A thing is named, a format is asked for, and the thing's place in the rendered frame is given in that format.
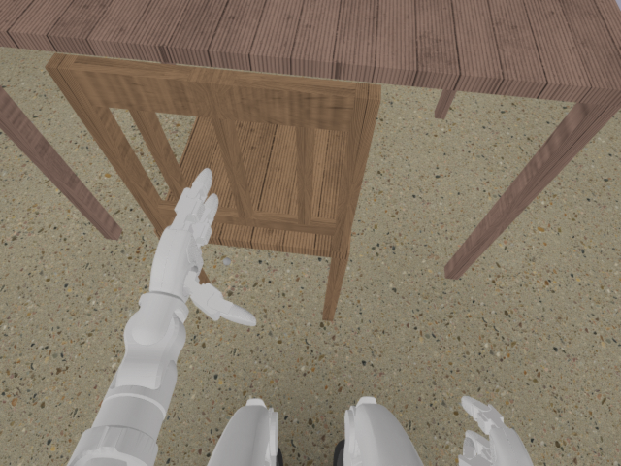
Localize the left robot hand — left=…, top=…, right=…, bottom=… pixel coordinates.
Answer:
left=149, top=168, right=256, bottom=326

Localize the right robot hand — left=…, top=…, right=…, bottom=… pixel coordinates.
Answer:
left=458, top=396, right=534, bottom=466

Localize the right robot thigh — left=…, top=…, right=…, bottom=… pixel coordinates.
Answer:
left=344, top=403, right=424, bottom=466

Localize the table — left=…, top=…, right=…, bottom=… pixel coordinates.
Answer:
left=0, top=0, right=621, bottom=280

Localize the robot right shin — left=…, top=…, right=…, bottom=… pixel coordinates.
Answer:
left=343, top=396, right=376, bottom=466

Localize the left robot forearm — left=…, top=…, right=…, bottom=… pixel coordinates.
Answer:
left=67, top=291, right=189, bottom=466

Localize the chair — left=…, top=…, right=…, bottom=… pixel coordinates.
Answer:
left=45, top=53, right=381, bottom=321

